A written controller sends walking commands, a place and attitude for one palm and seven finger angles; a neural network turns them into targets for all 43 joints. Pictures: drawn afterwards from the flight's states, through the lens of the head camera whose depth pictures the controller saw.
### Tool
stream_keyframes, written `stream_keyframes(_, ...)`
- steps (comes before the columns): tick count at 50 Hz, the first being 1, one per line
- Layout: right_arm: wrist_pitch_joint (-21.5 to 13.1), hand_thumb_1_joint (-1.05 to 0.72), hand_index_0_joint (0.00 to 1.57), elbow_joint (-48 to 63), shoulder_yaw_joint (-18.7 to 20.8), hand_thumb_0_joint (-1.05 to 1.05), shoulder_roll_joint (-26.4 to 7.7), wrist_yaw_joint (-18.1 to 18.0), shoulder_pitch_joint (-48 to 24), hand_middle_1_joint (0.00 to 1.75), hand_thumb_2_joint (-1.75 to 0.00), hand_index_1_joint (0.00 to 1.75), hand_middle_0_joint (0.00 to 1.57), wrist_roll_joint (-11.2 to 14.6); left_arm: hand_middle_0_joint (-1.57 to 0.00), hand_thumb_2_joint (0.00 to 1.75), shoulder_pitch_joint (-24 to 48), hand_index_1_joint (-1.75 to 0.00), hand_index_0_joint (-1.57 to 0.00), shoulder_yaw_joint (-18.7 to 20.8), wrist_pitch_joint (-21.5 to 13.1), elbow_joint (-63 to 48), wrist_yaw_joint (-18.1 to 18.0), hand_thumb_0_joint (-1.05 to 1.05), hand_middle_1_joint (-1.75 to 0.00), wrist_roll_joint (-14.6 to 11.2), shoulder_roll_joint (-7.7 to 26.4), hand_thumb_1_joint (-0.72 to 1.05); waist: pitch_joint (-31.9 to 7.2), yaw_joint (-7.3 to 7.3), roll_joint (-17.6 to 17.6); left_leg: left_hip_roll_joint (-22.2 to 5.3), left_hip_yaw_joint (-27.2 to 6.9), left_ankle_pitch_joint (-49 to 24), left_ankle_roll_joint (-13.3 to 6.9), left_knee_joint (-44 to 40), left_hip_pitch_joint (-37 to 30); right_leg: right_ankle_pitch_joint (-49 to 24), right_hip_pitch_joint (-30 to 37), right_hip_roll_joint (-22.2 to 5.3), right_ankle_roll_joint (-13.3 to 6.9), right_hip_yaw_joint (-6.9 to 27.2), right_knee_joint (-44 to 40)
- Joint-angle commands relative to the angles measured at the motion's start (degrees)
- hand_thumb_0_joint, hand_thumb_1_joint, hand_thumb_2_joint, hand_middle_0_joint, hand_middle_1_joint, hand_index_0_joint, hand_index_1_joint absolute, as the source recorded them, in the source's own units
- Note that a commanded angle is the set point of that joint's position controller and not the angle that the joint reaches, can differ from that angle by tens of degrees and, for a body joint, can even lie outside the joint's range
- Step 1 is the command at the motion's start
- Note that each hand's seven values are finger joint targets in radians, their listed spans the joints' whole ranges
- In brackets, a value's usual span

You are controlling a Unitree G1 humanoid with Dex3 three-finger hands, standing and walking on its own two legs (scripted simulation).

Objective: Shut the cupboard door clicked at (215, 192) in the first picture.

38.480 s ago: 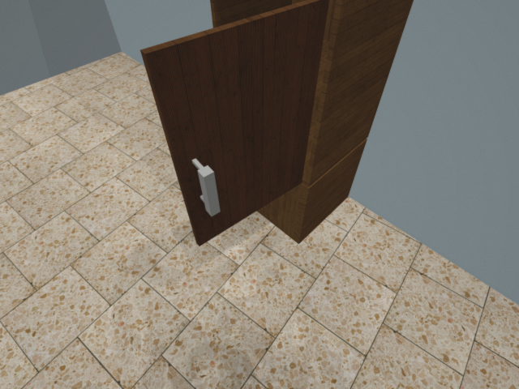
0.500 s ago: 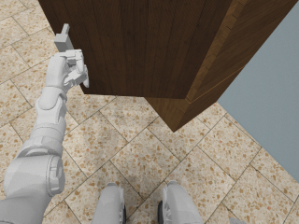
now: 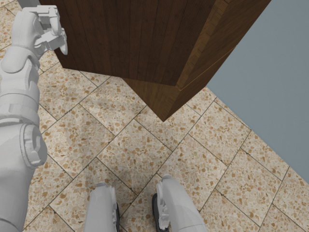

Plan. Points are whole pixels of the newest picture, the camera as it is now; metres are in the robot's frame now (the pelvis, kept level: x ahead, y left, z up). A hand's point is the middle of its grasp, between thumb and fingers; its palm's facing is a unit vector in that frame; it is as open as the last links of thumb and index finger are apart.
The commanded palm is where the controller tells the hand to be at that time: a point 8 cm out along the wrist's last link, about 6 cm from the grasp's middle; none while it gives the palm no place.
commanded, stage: push the door shut along its arc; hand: left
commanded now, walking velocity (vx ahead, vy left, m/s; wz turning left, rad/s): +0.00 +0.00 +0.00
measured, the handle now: (41, 12) +0.64 +0.21 +0.07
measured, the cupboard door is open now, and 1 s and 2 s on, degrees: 41 37 37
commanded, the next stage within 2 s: pull the fist back off the door in 0.40 s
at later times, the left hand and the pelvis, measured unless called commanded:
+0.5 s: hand (84, 18) +0.61 +0.11 +0.08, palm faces -0.31 -0.95 -0.02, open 3.1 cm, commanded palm +0.61 +0.13 +0.07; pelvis +0.01 +0.01 -0.01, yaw -2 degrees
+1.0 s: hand (78, 28) +0.57 +0.12 +0.09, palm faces +0.08 -1.00 -0.02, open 3.1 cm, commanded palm +0.53 +0.15 +0.07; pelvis +0.02 -0.01 +0.03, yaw +0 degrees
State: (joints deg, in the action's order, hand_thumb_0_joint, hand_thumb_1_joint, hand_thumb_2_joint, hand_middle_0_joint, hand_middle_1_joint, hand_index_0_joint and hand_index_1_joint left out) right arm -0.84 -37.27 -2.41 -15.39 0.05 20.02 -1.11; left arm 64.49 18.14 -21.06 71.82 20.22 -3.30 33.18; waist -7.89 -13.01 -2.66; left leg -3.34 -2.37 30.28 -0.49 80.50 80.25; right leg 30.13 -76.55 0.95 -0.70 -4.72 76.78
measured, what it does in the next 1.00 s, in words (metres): stands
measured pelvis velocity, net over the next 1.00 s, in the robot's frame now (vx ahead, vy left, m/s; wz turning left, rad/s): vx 0.02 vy -0.01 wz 0.01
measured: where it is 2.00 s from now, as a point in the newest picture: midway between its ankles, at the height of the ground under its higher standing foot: (137, 227)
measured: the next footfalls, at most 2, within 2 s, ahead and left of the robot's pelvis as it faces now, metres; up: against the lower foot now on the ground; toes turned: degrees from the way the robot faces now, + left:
none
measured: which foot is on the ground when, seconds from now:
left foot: down 0.00-1.00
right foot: down 0.00-1.00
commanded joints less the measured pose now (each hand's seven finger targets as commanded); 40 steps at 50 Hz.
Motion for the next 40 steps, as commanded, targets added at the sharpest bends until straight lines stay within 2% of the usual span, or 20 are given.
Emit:
stream_keyframes(1,-1.22,-0.9,0.2,1.66,4.03,0.0,-11.22,-0.65,11.83,0.3,-0.9,0.3,0.2,0.02,-1.3,0.9,30.69,-1.5,-1.3,-2.17,-2.06,-13.15,2.11,0.0,-1.5,-0.09,6.92,0.9,-34.2,-3.94,-12.64,0.96,-3.82,-18.37,-1.9,-7.54,-32.94,-11.8,7.01,1.84,-1.69,1.91,-9.83)
stream_keyframes(3,-1.0,-0.9,0.2,1.29,3.91,0.0,-11.48,-0.7,12.03,0.3,-0.9,0.3,0.2,0.01,-1.3,0.9,31.0,-1.5,-1.3,-1.13,-0.95,-11.81,2.23,0.0,-1.5,0.07,8.47,0.9,-33.57,-4.04,-12.04,0.77,-4.0,-18.04,-1.78,-7.25,-32.1,-11.58,6.63,1.89,-1.56,1.78,-9.86)
stream_keyframes(5,-1.0,-0.9,0.2,1.11,3.58,0.0,-11.57,-0.89,12.38,0.3,-0.9,0.3,0.2,-0.02,-1.3,0.9,33.78,-1.5,-1.3,-0.84,0.15,-10.55,2.03,0.0,-1.5,0.54,9.67,0.9,-31.99,-5.19,-10.48,0.72,-4.04,-16.26,-2.04,-6.93,-29.76,-10.68,6.34,1.96,-1.38,1.69,-9.77)
stream_keyframes(8,-1.39,-0.9,0.2,1.09,3.4,0.0,-11.54,-0.87,12.84,0.3,-0.9,0.3,0.2,-0.38,-1.3,0.9,36.06,-1.5,-1.3,0.65,0.18,-12.15,1.54,0.0,-1.5,1.2,12.2,0.9,-34.94,-4.7,-13.43,0.79,-4.11,-18.28,-1.86,-6.37,-31.27,-11.62,6.06,1.96,-1.58,1.57,-8.96)
stream_keyframes(10,-1.34,-0.9,0.2,1.06,3.4,0.0,-11.54,-0.76,13.2,0.3,-0.9,0.3,0.2,-0.5,-1.3,0.9,35.73,-1.5,-1.3,0.28,0.51,-11.68,1.53,0.0,-1.5,1.97,12.01,0.9,-34.88,-4.95,-13.19,0.61,-4.39,-19.49,-1.76,-6.15,-31.78,-12.18,5.57,2.08,-1.61,1.34,-8.73)
stream_keyframes(12,-1.5,-0.9,0.2,0.91,3.63,0.0,-11.56,-0.6,13.35,0.3,-0.9,0.3,0.2,-0.55,-1.3,0.9,37.53,-1.5,-1.3,-2.15,0.34,-12.88,1.8,0.0,-1.5,2.15,9.12,0.9,-35.31,-5.39,-15.83,0.4,-5.28,-20.17,-1.29,-6.46,-35.07,-11.84,2.39,2.09,-1.76,0.85,-8.37)
stream_keyframes(14,-1.4,-0.9,0.2,0.58,3.67,0.0,-11.77,-0.67,13.75,0.3,-0.9,0.3,0.2,-0.65,-1.3,0.9,39.01,-1.5,-1.3,-2.13,1.35,-11.88,1.85,0.0,-1.5,2.2,9.28,0.9,-34.81,-6.52,-14.26,0.36,-5.42,-19.77,-1.52,-6.0,-34.36,-12.01,1.9,2.22,-1.64,0.67,-8.32)
stream_keyframes(16,-1.58,-0.9,0.2,0.4,3.25,0.0,-11.83,-0.96,14.43,0.3,-0.9,0.3,0.2,-0.81,-1.3,0.9,40.78,-1.5,-1.3,-0.34,2.1,-10.69,1.87,0.0,-1.5,2.28,12.01,0.9,-33.98,-6.96,-13.51,0.43,-5.2,-19.63,-1.88,-5.62,-32.33,-12.16,2.75,2.31,-1.61,0.68,-8.13)
stream_keyframes(18,-1.68,-0.9,0.2,0.7,3.21,0.0,-11.73,-0.88,14.42,0.3,-0.9,0.3,0.2,-0.96,-1.3,0.9,41.11,-1.5,-1.3,0.12,2.38,-11.91,2.11,0.0,-1.5,2.75,13.08,0.9,-36.89,-6.08,-15.94,0.55,-5.1,-21.82,-1.63,-5.16,-33.58,-13.27,3.16,2.24,-1.76,0.65,-7.55)
stream_keyframes(25,-1.53,-0.9,0.2,1.13,2.68,0.0,-11.53,-0.83,15.4,0.3,-0.9,0.3,0.2,-1.28,-1.3,0.9,40.96,-1.5,-1.3,1.07,4.38,-8.24,2.47,0.0,-1.5,4.51,15.7,0.9,-35.23,-6.81,-13.61,0.73,-3.96,-21.48,-2.17,-3.62,-27.7,-14.49,5.31,2.63,-1.49,0.83,-7.02)
stream_keyframes(26,-1.58,-0.9,0.2,3.31,1.85,0.0,-10.86,-0.24,17.75,0.3,-0.9,0.3,0.2,-2.62,-1.3,0.9,37.02,-1.5,-1.3,14.57,5.05,-9.1,-7.5,0.0,-1.5,0.14,18.91,0.9,-36.4,-2.26,-15.0,-0.14,-4.99,-23.05,-1.67,-5.16,-27.44,-15.22,7.55,2.16,-1.63,0.64,-6.95)
stream_keyframes(27,-1.42,-0.9,0.2,4.03,1.97,0.0,-10.18,0.82,17.0,0.3,-0.9,0.3,0.2,-2.69,-1.3,0.9,34.06,-1.5,-1.3,10.65,5.5,-9.58,-11.94,0.0,-1.5,1.02,14.2,0.9,-38.58,-2.51,-13.93,-0.29,-4.79,-25.17,-1.2,-5.82,-28.13,-16.61,8.81,2.21,-1.03,0.43,-6.68)
stream_keyframes(28,-1.37,-0.9,0.2,4.01,2.6,0.0,-9.57,1.77,17.67,0.3,-0.9,0.3,0.2,-3.41,-1.3,0.9,32.2,-1.5,-1.3,11.31,5.14,-10.77,-16.42,0.0,-1.5,0.79,10.42,0.9,-38.89,-2.48,-10.96,-0.36,-4.32,-25.49,-1.14,-5.83,-27.85,-17.3,9.9,2.26,-0.47,0.24,-7.2)
stream_keyframes(30,-1.01,-0.9,0.2,4.26,3.32,0.0,-8.94,3.41,18.15,0.3,-0.9,0.3,0.2,-4.46,-1.3,0.9,31.1,-1.5,-1.3,10.91,2.35,-16.37,-24.93,0.0,-1.5,4.59,8.88,0.9,-40.21,-1.51,-12.14,-0.23,-3.14,-26.38,-0.91,-5.91,-27.96,-19.19,12.25,2.13,-0.22,0.72,-7.29)
stream_keyframes(31,-0.83,-0.9,0.2,3.56,3.68,0.0,-8.92,4.32,18.3,0.3,-0.9,0.3,0.2,-4.7,-1.3,0.9,30.76,-1.5,-1.3,7.66,0.75,-16.53,-26.89,0.0,-1.5,7.75,6.77,0.9,-40.56,-2.4,-12.51,-0.19,-3.31,-26.9,-0.82,-5.67,-28.95,-19.22,11.27,2.07,-0.34,0.81,-7.04)
stream_keyframes(32,-0.18,-0.9,0.2,2.9,4.17,0.0,-9.16,4.79,18.65,0.3,-0.9,0.3,0.2,-4.63,-1.3,0.9,30.89,-1.5,-1.3,6.26,-0.09,-16.8,-27.62,0.0,-1.5,9.49,6.46,0.9,-40.05,-3.01,-12.27,-0.31,-3.13,-26.57,-0.71,-6.21,-29.74,-19.39,11.99,2.09,-0.27,0.96,-7.78)
stream_keyframes(33,0.35,-0.9,0.2,2.87,4.48,0.0,-9.43,4.92,18.95,0.3,-0.9,0.3,0.2,-4.51,-1.3,0.9,30.8,-1.5,-1.3,7.56,-0.88,-17.61,-27.67,0.0,-1.5,9.75,8.46,0.9,-40.94,-2.66,-11.29,-0.01,-2.66,-25.79,-0.84,-6.77,-29.64,-20.01,14.82,2.14,-0.26,1.41,-8.54)
stream_keyframes(36,0.69,-0.9,0.2,2.96,4.86,0.0,-9.32,4.66,18.11,0.3,-0.9,0.3,0.2,-3.8,-1.3,0.9,31.78,-1.5,-1.3,6.73,-3.15,-21.77,-24.74,0.0,-1.5,8.72,8.64,0.9,-43.49,-2.49,-10.78,0.74,-1.78,-24.53,-1.04,-8.26,-29.96,-22.8,20.7,2.05,-0.24,2.71,-10.02)
stream_keyframes(37,0.67,-0.9,0.2,2.73,4.91,0.0,-8.89,4.57,17.62,0.3,-0.9,0.3,0.2,-3.45,-1.3,0.9,31.16,-1.5,-1.3,5.57,-3.63,-21.71,-23.8,0.0,-1.5,7.92,7.07,0.9,-43.34,-2.23,-11.4,1.08,-1.37,-24.3,-1.01,-8.84,-30.29,-23.42,21.95,2.03,-0.14,2.96,-10.81)
stream_keyframes(40,0.55,-0.9,0.2,2.11,4.89,0.0,-8.53,4.02,16.72,0.3,-0.9,0.3,0.2,-2.95,-1.3,0.9,27.84,-1.5,-1.3,5.69,-4.74,-19.37,-22.28,0.0,-1.5,5.46,5.57,0.9,-38.23,-2.25,-7.9,1.39,-0.47,-20.39,-1.23,-10.24,-28.08,-21.71,23.86,2.04,0.2,3.45,-13.01)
